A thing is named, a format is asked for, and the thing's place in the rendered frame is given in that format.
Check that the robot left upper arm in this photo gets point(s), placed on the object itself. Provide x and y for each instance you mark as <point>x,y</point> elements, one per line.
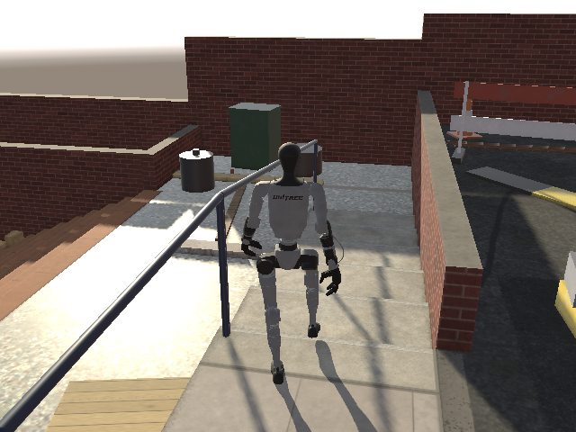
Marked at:
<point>256,202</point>

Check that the robot torso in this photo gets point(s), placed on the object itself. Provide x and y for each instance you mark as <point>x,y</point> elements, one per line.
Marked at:
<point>288,213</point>

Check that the robot right hand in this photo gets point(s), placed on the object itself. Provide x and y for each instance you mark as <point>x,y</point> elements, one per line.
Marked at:
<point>336,280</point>

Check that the robot right forearm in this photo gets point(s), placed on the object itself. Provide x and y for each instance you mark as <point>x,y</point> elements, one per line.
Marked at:
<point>329,249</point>

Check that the robot left forearm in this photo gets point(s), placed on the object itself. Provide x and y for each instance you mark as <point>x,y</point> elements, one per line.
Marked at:
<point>247,234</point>

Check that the robot right upper arm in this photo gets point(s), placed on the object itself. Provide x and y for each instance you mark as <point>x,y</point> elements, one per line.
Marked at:
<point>320,206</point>

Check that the robot left hand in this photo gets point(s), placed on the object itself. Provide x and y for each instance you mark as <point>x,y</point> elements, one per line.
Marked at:
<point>254,244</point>

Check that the left robot shin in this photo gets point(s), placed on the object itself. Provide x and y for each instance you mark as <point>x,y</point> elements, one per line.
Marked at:
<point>274,341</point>

